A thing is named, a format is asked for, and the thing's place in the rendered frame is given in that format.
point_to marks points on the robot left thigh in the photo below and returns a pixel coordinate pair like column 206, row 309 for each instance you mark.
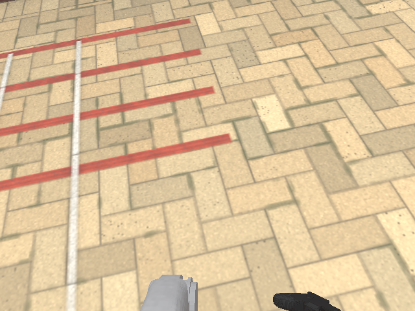
column 171, row 293

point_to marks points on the right robot hand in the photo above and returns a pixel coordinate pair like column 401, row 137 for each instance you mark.
column 302, row 302

